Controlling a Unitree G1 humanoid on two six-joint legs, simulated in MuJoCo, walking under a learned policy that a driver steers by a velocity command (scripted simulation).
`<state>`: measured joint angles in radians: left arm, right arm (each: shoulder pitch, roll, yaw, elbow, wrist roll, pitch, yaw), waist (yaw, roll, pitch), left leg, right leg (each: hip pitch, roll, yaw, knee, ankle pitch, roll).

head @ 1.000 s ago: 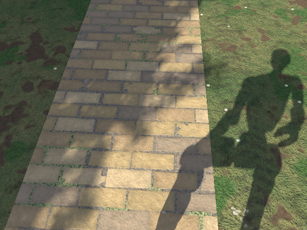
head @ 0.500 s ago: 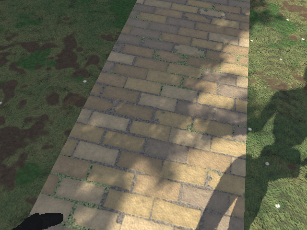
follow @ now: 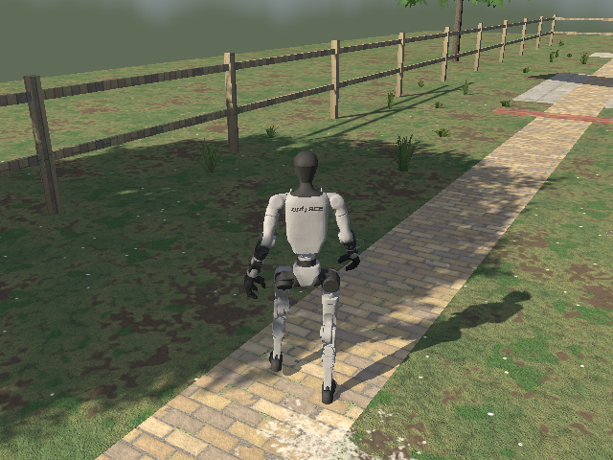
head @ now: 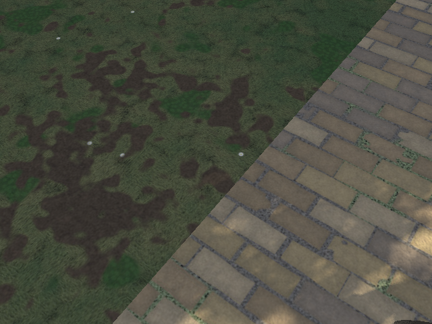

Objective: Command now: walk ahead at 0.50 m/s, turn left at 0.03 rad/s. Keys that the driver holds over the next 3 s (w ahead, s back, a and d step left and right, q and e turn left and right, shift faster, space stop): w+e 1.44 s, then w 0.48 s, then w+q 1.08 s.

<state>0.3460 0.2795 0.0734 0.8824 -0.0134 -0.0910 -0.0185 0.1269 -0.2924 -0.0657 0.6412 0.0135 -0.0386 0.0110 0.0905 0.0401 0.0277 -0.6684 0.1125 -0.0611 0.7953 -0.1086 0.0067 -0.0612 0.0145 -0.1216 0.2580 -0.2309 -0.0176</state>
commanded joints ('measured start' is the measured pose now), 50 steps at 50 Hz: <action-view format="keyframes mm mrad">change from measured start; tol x32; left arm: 1 -34 182 32 -63 -17 -3 0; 28 -339 58 -7 -243 -5 59 -46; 33 99 294 99 -162 -17 79 -8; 50 1 178 45 -204 -13 42 33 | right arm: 1 -105 -18 8 -86 3 -33 20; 9 341 -245 -72 -3 -38 -35 -5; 50 -187 -64 -2 -31 -8 -77 6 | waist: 1 -16 -97 24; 9 -220 219 -457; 27 -149 2 71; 34 -49 -342 -364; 50 -13 -124 -20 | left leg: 1 89 -39 63 -155 75 -8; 5 253 -86 68 -302 13 28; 8 1067 260 -354 -290 29 213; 15 517 167 -91 -629 2 186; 27 682 193 228 -627 164 136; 31 729 171 295 -290 718 86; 32 625 126 321 -58 691 48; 34 -23 -154 116 592 -496 -59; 35 -131 -108 -37 632 -455 -32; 50 146 -97 7 -235 200 -72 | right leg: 1 -55 -234 165 -95 274 -177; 6 -26 -234 177 160 463 -107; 10 -734 -64 231 1041 -321 9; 28 -619 -111 89 412 144 -38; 32 -93 59 -6 327 82 -145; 34 431 -332 907 112 -116 -420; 50 -168 -125 409 12 151 -203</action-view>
